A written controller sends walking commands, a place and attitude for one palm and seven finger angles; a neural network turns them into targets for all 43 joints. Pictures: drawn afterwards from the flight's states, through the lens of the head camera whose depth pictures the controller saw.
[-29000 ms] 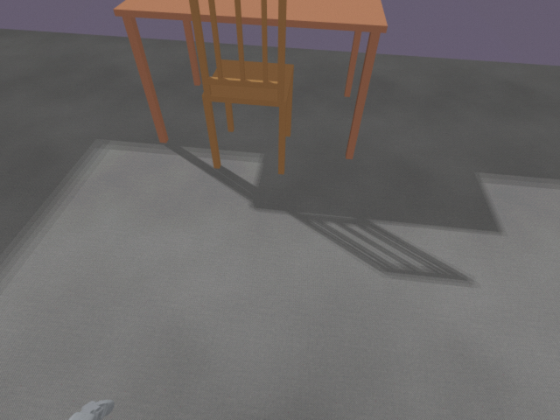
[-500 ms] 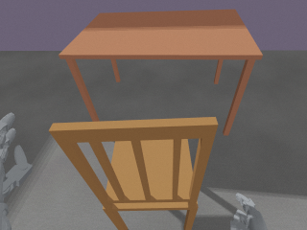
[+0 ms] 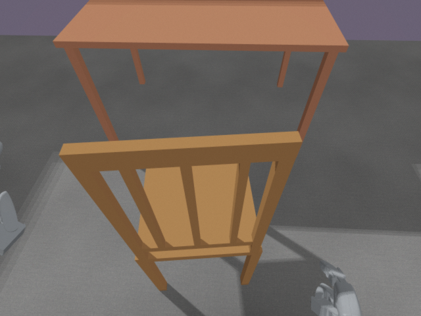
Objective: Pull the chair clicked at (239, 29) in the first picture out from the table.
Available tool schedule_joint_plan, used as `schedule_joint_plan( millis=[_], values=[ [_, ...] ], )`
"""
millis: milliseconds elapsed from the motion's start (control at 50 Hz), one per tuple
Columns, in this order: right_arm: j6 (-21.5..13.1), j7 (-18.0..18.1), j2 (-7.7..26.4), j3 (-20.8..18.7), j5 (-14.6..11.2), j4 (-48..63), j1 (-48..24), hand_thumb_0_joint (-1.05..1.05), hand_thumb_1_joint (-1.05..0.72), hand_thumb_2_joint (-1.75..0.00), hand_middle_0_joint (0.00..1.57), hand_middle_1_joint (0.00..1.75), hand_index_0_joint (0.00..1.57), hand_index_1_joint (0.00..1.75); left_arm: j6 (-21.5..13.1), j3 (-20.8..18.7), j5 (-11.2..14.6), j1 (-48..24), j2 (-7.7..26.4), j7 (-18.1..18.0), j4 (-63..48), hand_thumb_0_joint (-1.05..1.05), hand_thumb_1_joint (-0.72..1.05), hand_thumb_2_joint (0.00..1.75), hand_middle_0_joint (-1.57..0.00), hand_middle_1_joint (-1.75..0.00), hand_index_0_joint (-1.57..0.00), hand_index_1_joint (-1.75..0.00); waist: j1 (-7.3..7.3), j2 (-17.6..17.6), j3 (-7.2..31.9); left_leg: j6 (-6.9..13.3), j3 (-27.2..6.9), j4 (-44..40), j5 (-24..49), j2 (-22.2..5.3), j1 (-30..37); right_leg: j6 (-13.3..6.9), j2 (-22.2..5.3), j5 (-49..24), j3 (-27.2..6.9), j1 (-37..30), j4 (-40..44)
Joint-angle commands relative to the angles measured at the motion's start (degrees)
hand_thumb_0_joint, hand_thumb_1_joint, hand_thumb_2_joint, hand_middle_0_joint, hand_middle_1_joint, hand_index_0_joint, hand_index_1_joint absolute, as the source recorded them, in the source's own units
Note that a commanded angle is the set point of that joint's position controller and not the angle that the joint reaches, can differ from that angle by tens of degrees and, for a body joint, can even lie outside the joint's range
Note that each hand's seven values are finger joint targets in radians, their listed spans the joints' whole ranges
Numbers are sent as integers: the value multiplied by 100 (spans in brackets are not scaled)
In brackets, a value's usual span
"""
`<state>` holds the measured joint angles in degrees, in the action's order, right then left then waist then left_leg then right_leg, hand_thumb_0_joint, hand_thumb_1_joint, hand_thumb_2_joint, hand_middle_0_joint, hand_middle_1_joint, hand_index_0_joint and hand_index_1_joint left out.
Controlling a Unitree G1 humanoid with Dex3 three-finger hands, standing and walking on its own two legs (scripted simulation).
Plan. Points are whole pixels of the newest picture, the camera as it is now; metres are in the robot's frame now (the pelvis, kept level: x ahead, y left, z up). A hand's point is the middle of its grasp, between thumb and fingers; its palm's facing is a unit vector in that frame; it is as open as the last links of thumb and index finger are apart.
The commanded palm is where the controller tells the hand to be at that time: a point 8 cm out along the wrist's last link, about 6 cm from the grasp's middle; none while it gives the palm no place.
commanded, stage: step back with the hand held close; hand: left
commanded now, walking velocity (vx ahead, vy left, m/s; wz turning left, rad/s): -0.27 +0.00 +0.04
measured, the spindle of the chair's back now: (192, 211) +0.34 +0.07 -0.06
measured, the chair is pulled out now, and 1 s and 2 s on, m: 0.58 0.58 0.58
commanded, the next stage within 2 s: stop stepping back and stand still in 1.46 s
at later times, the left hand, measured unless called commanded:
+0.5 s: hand out of the picture +0.16 +0.27 +0.17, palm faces +0.49 -0.69 -0.53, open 7.4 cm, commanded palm +0.10 +0.30 +0.18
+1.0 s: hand (8, 268) +0.15 +0.25 +0.17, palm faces +0.48 -0.71 -0.51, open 7.4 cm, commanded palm +0.08 +0.28 +0.18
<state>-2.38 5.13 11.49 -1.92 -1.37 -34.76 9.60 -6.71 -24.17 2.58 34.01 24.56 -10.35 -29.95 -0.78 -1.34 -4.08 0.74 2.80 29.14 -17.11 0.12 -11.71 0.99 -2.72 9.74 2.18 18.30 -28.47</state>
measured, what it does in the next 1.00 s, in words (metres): shifts its weight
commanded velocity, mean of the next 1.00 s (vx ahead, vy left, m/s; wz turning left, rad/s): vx -0.36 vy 0.00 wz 0.01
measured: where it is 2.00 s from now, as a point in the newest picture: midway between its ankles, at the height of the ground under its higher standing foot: outside the picture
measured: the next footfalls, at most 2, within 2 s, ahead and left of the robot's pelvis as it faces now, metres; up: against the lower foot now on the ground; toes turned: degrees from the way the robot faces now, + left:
left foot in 1.26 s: -0.08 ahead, +0.11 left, +0.00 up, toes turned +5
right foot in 1.48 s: -0.17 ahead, -0.17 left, +0.00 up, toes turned +4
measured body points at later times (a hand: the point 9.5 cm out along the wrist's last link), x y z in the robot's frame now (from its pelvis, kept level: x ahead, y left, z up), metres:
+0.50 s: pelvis -0.04 +0.00 -0.01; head -0.01 -0.01 +0.44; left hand +0.13 +0.31 +0.20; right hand +0.13 -0.24 -0.10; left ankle -0.02 +0.11 -0.74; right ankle +0.06 -0.13 -0.74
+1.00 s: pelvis -0.05 -0.02 -0.02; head -0.01 -0.01 +0.43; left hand +0.11 +0.28 +0.20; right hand +0.14 -0.24 -0.10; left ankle -0.02 +0.11 -0.74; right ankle +0.01 -0.14 -0.74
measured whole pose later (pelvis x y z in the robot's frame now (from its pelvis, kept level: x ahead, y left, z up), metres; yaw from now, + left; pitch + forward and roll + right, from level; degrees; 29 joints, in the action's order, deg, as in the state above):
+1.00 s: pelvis -0.05 -0.02 -0.02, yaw +2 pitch +1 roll -1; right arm -8.4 4.3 9.9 -1.4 0.8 -37.6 7.5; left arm -12.8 -27.3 1.3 30.9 24.5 -10.6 -34.0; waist -1.2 0.6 -4.5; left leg -1.0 -0.7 39.2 -16.7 -1.9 -23.8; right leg -0.5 0.1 13.9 2.2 24.4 -37.0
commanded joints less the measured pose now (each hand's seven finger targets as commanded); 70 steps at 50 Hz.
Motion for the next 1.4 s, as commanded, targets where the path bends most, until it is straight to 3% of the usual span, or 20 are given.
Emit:
schedule_joint_plan(
  millis=[0,120,200,400,460,540,620,740,900,940,1000,1040,1060,1100,1180,1220,1240,1260,1320,1380],
  values=[
    [-358,60,688,-192,10,897,-470,0,-90,-90,20,30,20,30,-272,-650,8,-100,736,-171,-830,0,90,90,-20,-30,-20,-30,-8,-263,956,71,-638,-639,776,-797,-913,-132,-403,-1201,-485,-1178,-28],
    [-383,63,755,-148,50,933,-369,0,-90,-90,20,30,20,30,-281,-524,-96,-576,808,-213,-975,0,90,90,-20,-30,-20,-30,15,210,556,100,-618,-499,-815,-520,-1202,-194,-501,569,-939,-481,712],
    [-441,82,755,-100,66,980,-375,0,-90,-90,20,30,20,30,-392,-693,-156,-654,980,-269,-1201,0,90,90,-20,-30,-20,-30,-5,-187,558,199,-780,-800,-1360,-642,-1530,-130,-397,1318,-822,-578,700],
    [-624,34,807,-179,61,955,-364,0,-90,-90,20,30,20,30,-556,-888,-190,-271,888,-271,-1134,0,90,90,-20,-30,-20,-30,-20,-806,851,313,-978,-1029,-1092,-1018,-2589,-58,-174,-218,-455,-1665,-592],
    [-652,26,812,-237,54,907,-287,0,-90,-90,20,30,20,30,-585,-915,-208,-424,906,-258,-1054,0,90,90,-20,-30,-20,-30,-9,-263,746,281,-915,-709,-1112,-890,-2810,-107,-248,-492,-604,-1597,-591],
    [-637,-13,807,-280,123,730,-238,0,-90,-90,20,30,20,30,-623,-804,-176,-556,962,-253,-1122,0,90,90,-20,-30,-20,-30,69,602,873,61,-645,247,-802,-329,-1508,-442,-830,-67,-1302,-278,619],
    [-545,-27,775,-250,157,659,-354,0,-90,-90,20,30,20,30,-648,-886,-185,-376,1097,-306,-1248,0,90,90,-20,-30,-20,-30,53,676,1062,78,-686,284,-741,-295,-1033,-505,-992,841,-1221,81,1024],
    [-621,48,825,-261,115,818,-549,0,-90,-90,20,30,20,30,-822,-1245,-290,-185,1137,-294,-1437,0,90,90,-20,-30,-20,-30,26,-1123,1131,500,-1389,-1215,-958,-1405,-3103,-30,39,-176,-179,-1797,-1299],
    [-891,-13,763,-262,222,480,-329,0,-90,-90,20,30,20,30,-997,-876,-114,-206,872,-105,-1604,0,90,90,-20,-30,-20,-30,55,-951,1362,332,-1095,-47,2844,-1386,-1123,-181,-146,-671,-275,-638,-984],
    [-930,-43,782,-295,215,462,-367,0,-90,-90,20,30,20,30,-1029,-871,-92,-376,910,-79,-1707,0,90,90,-20,-30,-20,-30,36,-778,1479,277,-1040,171,2738,-1351,-1027,-247,-178,-662,-357,-645,-969],
    [-821,-24,687,-346,176,475,-368,0,-90,-90,20,30,20,30,-997,-1002,-67,-337,1076,-84,-1525,0,90,90,-20,-30,-20,-30,72,136,1517,-11,-617,1030,788,-574,-1160,-544,-778,-1934,-1249,-479,-25],
    [-713,-89,620,-398,201,461,-343,0,-90,-90,20,30,20,30,-943,-1025,-63,-429,1225,-128,-1354,0,90,90,-20,-30,-20,-30,97,1213,1426,-245,-381,2373,-1033,162,-982,-1044,-1885,-1105,-2333,145,1342],
    [-635,-99,582,-405,198,475,-508,0,-90,-90,20,30,20,30,-868,-1061,-70,-374,1292,-168,-1218,0,90,90,-20,-30,-20,-30,31,1254,1450,-223,-592,3132,-1296,109,-1039,-1168,-2095,-453,-2327,149,1555],
    [-535,-78,453,-286,193,543,-616,0,-90,-90,20,30,20,30,-791,-1192,-111,-214,1273,-193,-1029,0,90,90,-20,-30,-20,-30,70,1188,1366,-194,-747,2996,-1289,-53,-1195,-1148,-1906,-383,-1849,25,1377],
    [-312,-4,519,-135,151,566,-696,0,-90,-90,20,30,20,30,-806,-1224,-122,266,1201,-174,-809,0,90,90,-20,-30,-20,-30,86,837,1121,-111,-273,-242,-493,-45,-758,-526,-978,-877,-920,-417,666],
    [-331,2,680,-214,184,537,-523,0,-90,-90,20,30,20,30,-958,-999,-131,97,1076,-159,-1240,0,90,90,-20,-30,-20,-30,98,-113,1151,150,-729,-1228,705,-781,-695,-145,-420,-861,-562,-703,-256],
    [-419,-22,770,-271,193,588,-519,0,-90,-90,20,30,20,30,-988,-921,-160,-90,1018,-145,-1497,0,90,90,-20,-30,-20,-30,78,-887,1155,440,-1352,-1020,1592,-1529,-840,13,-125,-388,-319,-436,-967],
    [-566,-42,696,-313,164,548,-478,0,-90,-90,20,30,20,30,-976,-956,-136,-105,1068,-134,-1570,0,90,90,-20,-30,-20,-30,97,-1029,1270,557,-1246,-834,2448,-1902,-670,43,-32,623,-293,-113,-1555],
    [-858,-51,710,-346,269,476,-500,0,-90,-90,20,30,20,30,-980,-1020,-83,-317,1116,-146,-1839,0,90,90,-20,-30,-20,-30,154,-1413,977,762,-1294,-789,3038,-2097,-1191,-39,66,1590,-429,235,-2649],
    [-1011,-141,805,-374,188,294,-368,0,-90,-90,20,30,20,30,-1096,-780,-101,-782,1086,-105,-2167,0,90,90,-20,-30,-20,-30,86,-1308,1033,468,-758,-93,4387,-1771,123,-89,-12,1053,-135,424,-1298]
  ],
)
